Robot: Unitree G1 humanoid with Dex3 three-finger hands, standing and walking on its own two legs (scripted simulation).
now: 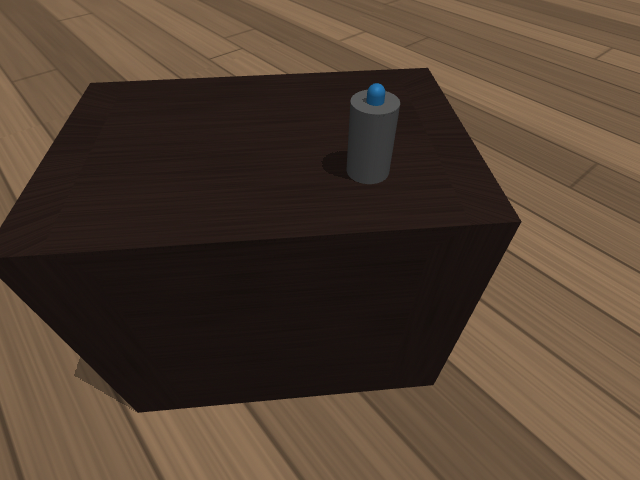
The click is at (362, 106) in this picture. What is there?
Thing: necked bottle
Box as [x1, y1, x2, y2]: [346, 83, 399, 183]
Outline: 378,83 372,84 367,90 355,93 350,100 346,169 348,175 351,178 362,183 379,182 387,176 396,127 399,100 395,95 385,91 382,85
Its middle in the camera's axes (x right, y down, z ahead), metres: +0.10 -0.21 +0.74
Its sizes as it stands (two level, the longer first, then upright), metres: 0.088 0.088 0.184
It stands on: a support 0.75 m high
